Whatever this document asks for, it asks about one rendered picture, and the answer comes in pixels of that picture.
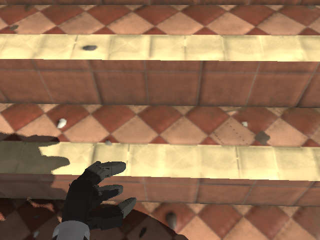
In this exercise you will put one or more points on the left robot hand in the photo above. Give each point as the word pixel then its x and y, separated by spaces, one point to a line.
pixel 84 194

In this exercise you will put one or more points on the left robot forearm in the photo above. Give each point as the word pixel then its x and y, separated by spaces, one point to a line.
pixel 71 230

